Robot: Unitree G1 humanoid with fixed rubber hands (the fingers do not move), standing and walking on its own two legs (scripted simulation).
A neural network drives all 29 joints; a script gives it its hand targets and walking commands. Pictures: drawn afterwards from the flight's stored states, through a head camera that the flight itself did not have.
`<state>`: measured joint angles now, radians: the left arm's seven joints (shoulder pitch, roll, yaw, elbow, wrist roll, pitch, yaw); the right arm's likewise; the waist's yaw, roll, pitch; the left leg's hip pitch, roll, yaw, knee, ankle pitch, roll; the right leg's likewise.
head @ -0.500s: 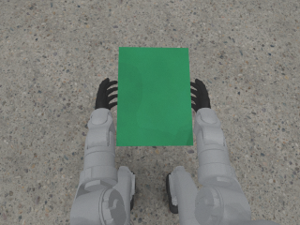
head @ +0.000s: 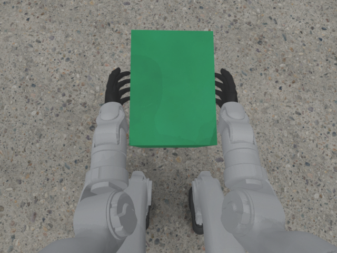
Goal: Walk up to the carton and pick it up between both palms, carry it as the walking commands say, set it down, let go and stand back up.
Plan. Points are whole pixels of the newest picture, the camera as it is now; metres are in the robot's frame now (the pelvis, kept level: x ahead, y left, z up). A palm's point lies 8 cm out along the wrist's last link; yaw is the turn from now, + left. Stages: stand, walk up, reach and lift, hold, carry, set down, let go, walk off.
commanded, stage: set down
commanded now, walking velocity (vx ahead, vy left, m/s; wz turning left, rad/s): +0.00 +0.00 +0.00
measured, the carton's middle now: (170, 100) +0.47 +0.00 -0.13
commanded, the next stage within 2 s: none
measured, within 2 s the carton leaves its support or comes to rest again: neither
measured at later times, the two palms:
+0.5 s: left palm (121, 103) +0.47 +0.14 -0.15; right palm (216, 102) +0.47 -0.13 -0.15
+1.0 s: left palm (128, 104) +0.49 +0.14 -0.24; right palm (209, 104) +0.49 -0.13 -0.24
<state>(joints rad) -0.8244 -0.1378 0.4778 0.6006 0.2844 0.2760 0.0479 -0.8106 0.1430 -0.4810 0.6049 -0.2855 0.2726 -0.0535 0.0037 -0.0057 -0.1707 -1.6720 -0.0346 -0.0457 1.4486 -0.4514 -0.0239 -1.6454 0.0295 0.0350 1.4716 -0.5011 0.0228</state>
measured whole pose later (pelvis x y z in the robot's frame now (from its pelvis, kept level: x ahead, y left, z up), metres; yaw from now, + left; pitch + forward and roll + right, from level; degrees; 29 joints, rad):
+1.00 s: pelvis -0.03 +0.00 -0.13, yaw -1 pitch +45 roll -1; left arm -1.21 0.01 0.48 0.71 0.24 0.31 0.08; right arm -1.20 0.00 -0.47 0.72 -0.23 0.30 -0.09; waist 0.01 -0.01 0.01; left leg -2.17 -0.04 -0.05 1.89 -0.50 -0.04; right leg -2.13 0.06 0.03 1.90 -0.55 0.04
